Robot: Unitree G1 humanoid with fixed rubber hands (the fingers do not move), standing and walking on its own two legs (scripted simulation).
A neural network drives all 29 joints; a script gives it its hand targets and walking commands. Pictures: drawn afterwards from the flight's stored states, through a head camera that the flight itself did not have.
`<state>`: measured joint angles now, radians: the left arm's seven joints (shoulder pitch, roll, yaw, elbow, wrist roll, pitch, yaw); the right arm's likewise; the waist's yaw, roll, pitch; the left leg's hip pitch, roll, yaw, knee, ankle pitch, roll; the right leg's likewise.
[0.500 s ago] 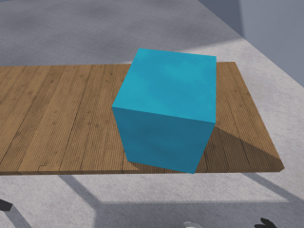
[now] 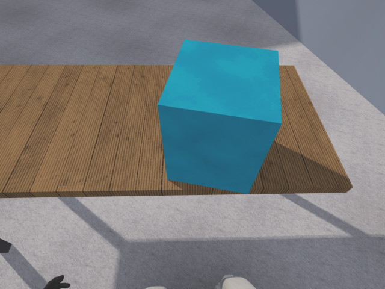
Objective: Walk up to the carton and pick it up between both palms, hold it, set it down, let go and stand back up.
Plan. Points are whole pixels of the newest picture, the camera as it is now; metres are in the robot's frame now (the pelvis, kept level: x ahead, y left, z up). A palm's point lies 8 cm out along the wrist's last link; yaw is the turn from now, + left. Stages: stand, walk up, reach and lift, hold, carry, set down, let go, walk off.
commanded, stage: walk up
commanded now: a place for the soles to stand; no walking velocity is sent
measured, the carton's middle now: (217, 120) +0.46 -0.06 +0.07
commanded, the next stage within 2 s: none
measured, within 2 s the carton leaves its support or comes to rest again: neither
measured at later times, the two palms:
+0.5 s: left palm out of the picture +0.08 +0.28 -0.09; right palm out of the picture +0.09 -0.33 -0.07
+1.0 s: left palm out of the picture +0.12 +0.27 -0.07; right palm out of the picture +0.09 -0.32 -0.08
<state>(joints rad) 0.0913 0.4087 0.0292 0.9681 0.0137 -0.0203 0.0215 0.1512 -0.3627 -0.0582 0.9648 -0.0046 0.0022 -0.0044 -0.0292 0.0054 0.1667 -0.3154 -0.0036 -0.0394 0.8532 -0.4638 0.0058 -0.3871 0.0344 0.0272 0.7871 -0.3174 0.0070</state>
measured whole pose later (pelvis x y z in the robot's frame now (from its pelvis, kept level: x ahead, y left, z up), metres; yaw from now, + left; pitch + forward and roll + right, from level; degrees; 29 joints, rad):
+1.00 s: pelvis +0.02 -0.02 +0.04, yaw -2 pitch -1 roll +0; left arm 0.07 0.35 0.01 1.11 0.02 -0.01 -0.02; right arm 0.09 -0.35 -0.02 1.12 -0.02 -0.04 0.00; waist -0.01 0.00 0.05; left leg -0.10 0.02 -0.01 0.37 -0.25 -0.03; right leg -0.20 0.04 0.06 0.39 -0.17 -0.01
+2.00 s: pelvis +0.07 -0.02 +0.03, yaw -2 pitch -2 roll +0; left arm 0.12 0.38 0.01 1.00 0.01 0.02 -0.01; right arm 0.17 -0.34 -0.03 1.02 -0.03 -0.05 -0.01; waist -0.02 -0.05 0.08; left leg -0.07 0.01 0.01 0.48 -0.38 -0.01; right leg -0.20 0.03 0.05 0.59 -0.33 -0.02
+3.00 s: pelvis +0.07 -0.03 +0.04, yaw +4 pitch +0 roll -1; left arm 0.19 0.31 0.08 0.32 0.05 0.38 -0.03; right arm 0.15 -0.28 -0.08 0.78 0.03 -0.24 -0.04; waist -0.04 -0.03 0.14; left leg -0.12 0.06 0.04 0.48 -0.35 -0.02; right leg -0.19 0.01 -0.07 0.46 -0.25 -0.02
